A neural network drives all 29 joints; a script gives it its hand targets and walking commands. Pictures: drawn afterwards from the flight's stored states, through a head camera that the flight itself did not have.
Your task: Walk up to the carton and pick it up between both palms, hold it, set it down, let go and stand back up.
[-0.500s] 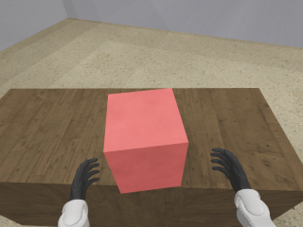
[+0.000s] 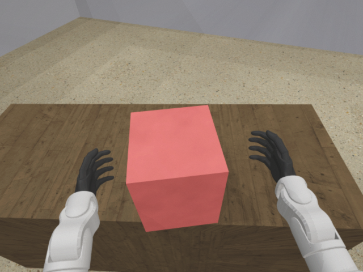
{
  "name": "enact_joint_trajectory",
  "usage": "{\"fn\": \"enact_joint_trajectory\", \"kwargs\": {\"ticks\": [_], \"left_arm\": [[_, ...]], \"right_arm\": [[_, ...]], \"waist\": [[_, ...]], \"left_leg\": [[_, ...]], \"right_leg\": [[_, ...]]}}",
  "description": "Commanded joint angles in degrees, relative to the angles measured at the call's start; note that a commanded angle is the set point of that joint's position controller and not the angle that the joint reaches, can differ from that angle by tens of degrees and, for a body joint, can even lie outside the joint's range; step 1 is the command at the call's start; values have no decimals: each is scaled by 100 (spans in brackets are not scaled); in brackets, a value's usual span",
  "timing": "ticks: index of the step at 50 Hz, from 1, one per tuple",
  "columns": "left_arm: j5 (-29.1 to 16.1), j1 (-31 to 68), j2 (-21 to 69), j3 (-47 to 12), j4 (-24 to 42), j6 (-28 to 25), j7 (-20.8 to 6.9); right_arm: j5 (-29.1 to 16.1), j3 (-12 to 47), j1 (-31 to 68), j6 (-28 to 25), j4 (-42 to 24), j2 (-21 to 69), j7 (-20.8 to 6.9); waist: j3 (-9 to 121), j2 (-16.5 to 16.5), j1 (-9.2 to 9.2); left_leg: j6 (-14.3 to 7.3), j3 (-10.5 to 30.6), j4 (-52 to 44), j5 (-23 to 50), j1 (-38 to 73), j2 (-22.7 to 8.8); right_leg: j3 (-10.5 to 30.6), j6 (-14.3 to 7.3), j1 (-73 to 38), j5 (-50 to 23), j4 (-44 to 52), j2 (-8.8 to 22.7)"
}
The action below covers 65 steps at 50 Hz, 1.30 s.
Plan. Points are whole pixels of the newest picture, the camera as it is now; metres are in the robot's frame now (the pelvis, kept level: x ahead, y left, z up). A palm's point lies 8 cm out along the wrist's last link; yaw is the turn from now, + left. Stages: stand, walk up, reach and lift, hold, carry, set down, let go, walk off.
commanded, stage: reach and lift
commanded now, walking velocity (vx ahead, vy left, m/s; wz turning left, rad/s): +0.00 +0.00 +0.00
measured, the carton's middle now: (176, 169) +0.39 +0.05 -0.02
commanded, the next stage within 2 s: none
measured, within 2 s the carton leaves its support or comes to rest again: neither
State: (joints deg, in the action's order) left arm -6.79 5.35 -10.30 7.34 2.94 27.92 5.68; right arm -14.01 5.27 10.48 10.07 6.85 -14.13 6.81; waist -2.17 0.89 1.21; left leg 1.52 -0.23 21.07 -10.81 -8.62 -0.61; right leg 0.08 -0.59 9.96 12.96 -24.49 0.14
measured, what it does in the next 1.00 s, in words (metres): stands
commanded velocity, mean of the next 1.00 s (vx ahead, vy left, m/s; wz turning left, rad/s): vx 0.00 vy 0.00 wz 0.00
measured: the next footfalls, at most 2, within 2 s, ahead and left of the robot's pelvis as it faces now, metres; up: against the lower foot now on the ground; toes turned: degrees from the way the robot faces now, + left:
none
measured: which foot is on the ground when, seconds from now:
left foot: down 0.00-1.00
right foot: down 0.00-1.00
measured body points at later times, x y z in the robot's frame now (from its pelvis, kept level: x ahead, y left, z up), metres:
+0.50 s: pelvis +0.00 +0.00 +0.00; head +0.00 +0.00 +0.45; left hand +0.36 +0.22 +0.14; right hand +0.40 -0.16 +0.14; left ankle +0.01 +0.14 -0.74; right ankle +0.00 -0.11 -0.74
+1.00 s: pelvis +0.00 +0.00 +0.00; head +0.02 +0.00 +0.45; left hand +0.40 +0.23 +0.10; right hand +0.42 -0.17 +0.10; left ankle +0.01 +0.14 -0.74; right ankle +0.00 -0.11 -0.74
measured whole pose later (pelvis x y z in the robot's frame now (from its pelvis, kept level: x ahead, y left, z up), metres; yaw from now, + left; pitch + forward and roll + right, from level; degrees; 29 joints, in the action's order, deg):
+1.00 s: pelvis +0.00 +0.00 +0.00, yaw +0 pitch +1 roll +1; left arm -6.8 36.4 -12.3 11.2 -34.7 17.5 5.3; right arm -18.2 6.3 39.7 8.3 42.8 -16.1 6.1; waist -1.7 0.8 1.6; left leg 1.7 -0.2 21.8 -10.5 -12.1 -1.1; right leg 0.1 -0.6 13.1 12.3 -24.4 -0.3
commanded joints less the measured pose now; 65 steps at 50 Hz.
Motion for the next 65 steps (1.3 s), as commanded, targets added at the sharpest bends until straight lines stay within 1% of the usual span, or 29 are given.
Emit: {"fn": "enact_joint_trajectory", "kwargs": {"ticks": [1, 5, 11, 13, 16, 17, 21, 23, 26, 28, 29, 31, 32, 34, 36, 37, 39, 41, 43, 44, 46, 48, 50, 53, 54, 59, 62, 63, 65], "left_arm": [[-241, 2788, -710, 444, 1228, 65, -51], [-215, 3318, -842, 586, 752, 296, 44], [-60, 3689, -878, 697, 254, 609, 63], [-106, 4458, -979, 674, -303, 653, 45], [-80, 4316, -1010, 782, 171, 598, 134], [-74, 4401, -988, 658, 103, 627, 105], [165, 5116, -1260, 843, -369, 714, 141], [51, 5102, -1195, 759, -213, 717, 151], [-14, 5900, -1419, 772, -1152, 613, 134], [-98, 5995, -1341, 577, -1059, 534, 137], [-112, 6062, -1461, 640, -1119, 491, 170], [-172, 6370, -1371, 448, -1306, 347, 168], [-194, 6344, -1496, 554, -1386, 271, 167], [-74, 6342, -1494, 516, -1743, 204, 162], [-45, 5966, -1420, 550, -2216, 109, 80], [42, 5937, -1273, 481, -2379, 5, 52], [-3, 5616, -1339, 601, -2417, -158, -20], [61, 5518, -1170, 561, -2933, -429, -117], [36, 5497, -1129, 542, -2887, -824, -160], [43, 5349, -1066, 511, -2403, -1025, -129], [25, 5235, -882, 468, -2804, -1410, -160], [49, 5168, -831, 370, -3102, -1798, -191], [84, 5135, -731, 385, -3269, -2141, -188], [79, 5543, -721, 384, -4250, -2763, -201], [126, 5566, -811, 465, -4080, -2934, -150], [119, 5895, -630, 241, -4950, -3835, -64], [112, 6008, -638, 135, -6035, -4273, -5], [78, 5944, -682, 163, -5862, -4418, 39], [-107, 6071, -467, -119, -6221, -4661, 83]], "right_arm": [[-686, -580, 2692, 149, -551, -1058, 21], [-769, -606, 3219, 350, -127, -1169, -27], [-860, -466, 3789, 468, 332, -1277, -16], [-917, -429, 4459, 531, 609, -1234, -41], [-1028, -311, 4471, 433, 140, -1187, -15], [-1050, -328, 4520, 444, 337, -1289, -15], [-1082, -307, 5179, 612, 1008, -1414, -25], [-1103, -308, 5187, 589, 1082, -1375, -14], [-990, -378, 5934, 638, 1437, -1372, -5], [-966, -524, 5988, 597, 1686, -1404, -16], [-1020, -447, 6072, 574, 1675, -1385, -1], [-1045, -474, 6223, 552, 2079, -1347, -47], [-1111, -363, 6345, 502, 1851, -1335, -52], [-1049, -423, 6235, 474, 2336, -1377, -70], [-1001, -352, 5985, 451, 2633, -1305, -68], [-955, -369, 5892, 377, 2950, -1225, -80], [-1036, -185, 5868, 215, 2536, -1056, -55], [-913, -213, 5752, 47, 2939, -926, -61], [-834, -212, 5651, -217, 2765, -774, -55], [-868, -157, 5532, -388, 2481, -732, -65], [-801, -58, 5470, -617, 2735, -596, -136], [-681, -128, 5365, -876, 2828, -512, -165], [-630, -120, 5421, -1116, 2863, -478, -208], [-461, -95, 5718, -1398, 3202, -372, -277], [-439, -132, 5774, -1521, 3088, -386, -268], [-116, -285, 5871, -2025, 3910, -352, -292], [-26, -203, 5933, -2162, 4537, -242, -323], [20, -218, 5925, -2255, 4443, -290, -317], [53, -270, 5837, -2322, 4980, -176, -351]], "waist": [[1798, -443, 316], [1718, -397, 445], [1960, -172, 494], [1943, -169, 461], [2627, -103, 629], [2622, -244, 528], [2492, -359, 621], [2760, -320, 519], [2582, -129, 520], [2741, -309, 346], [2885, -322, 481], [3012, -483, 359], [3198, -277, 504], [3177, -511, 456], [3110, -398, 447], [3098, -461, 395], [3321, -317, 576], [3045, -276, 497], [3322, -283, 560], [3759, -463, 625], [3747, -445, 704], [3773, -474, 623], [3935, -415, 723], [3866, -222, 791], [4184, -303, 857], [4574, -323, 603], [4300, -210, 668], [4507, -193, 722], [4313, -299, 559]], "left_leg": [[93, -342, -235, 1913, 744, 91], [57, -361, -330, 1542, 508, 82], [27, -367, -235, 1856, 522, 100], [-77, -369, -235, 1366, 125, 111], [-18, -380, -82, 2164, 475, 124], [37, -366, -21, 2380, 477, 140], [67, -329, -90, 2020, 415, 81], [54, -350, -8, 2186, 542, 105], [-40, -343, -122, 1517, 80, 124], [37, -306, -27, 1705, 278, 107], [41, -328, 18, 1852, 300, 91], [121, -284, 95, 2031, 367, 75], [100, -299, 155, 2157, 371, 67], [140, -281, 188, 2214, 497, 85], [126, -283, 192, 2274, 426, 93], [185, -254, 237, 2381, 553, 82], [116, -295, 304, 2656, 502, 103], [111, -287, 285, 2543, 427, 115], [106, -316, 341, 2663, 389, 137], [159, -306, 458, 3168, 642, 105], [157, -310, 513, 3239, 567, 128], [146, -301, 526, 3057, 398, 110], [178, -355, 530, 3125, 321, 96], [63, -386, 508, 2459, -196, 78], [83, -414, 558, 2580, -220, 79], [156, -387, 786, 2224, -498, 20], [105, -385, 838, 1585, -1049, 6], [123, -394, 861, 1638, -1068, -20], [165, -348, 898, 1309, -1016, -40]], "right_leg": [[178, 28, -411, -1185, 689, -302], [166, 41, -429, -869, 693, -281], [170, 108, -704, -1400, 639, -301], [182, 136, -578, -1119, 578, -258], [146, 167, -952, -1890, 469, -292], [144, 173, -983, -2292, 431, -285], [98, 147, -729, -1647, 511, -327], [108, 143, -864, -2000, 471, -333], [137, 200, -757, -1477, 483, -294], [82, 147, -698, -1611, 490, -333], [87, 136, -736, -1739, 479, -334], [10, 124, -573, -1774, 454, -350], [1, 126, -552, -1899, 448, -381], [-40, 110, -468, -1903, 485, -373], [-33, 127, -579, -1967, 510, -386], [-78, 108, -470, -1950, 517, -419], [-8, 155, -631, -2371, 467, -402], [-33, 174, -622, -2243, 476, -377], [-26, 190, -643, -2391, 380, -348], [-44, 141, -637, -2650, 330, -371], [-44, 108, -460, -2458, 362, -369], [-23, 98, -366, -2366, 325, -349], [-43, 84, -327, -2475, 316, -364], [11, 63, -100, -1865, 277, -318], [46, 45, -156, -2102, 217, -324], [-59, -8, 378, -1668, 71, -383], [-34, 3, 687, -1032, -63, -324], [-58, 19, 614, -1135, -153, -331], [-107, -46, 1101, -568, -172, -321]]}}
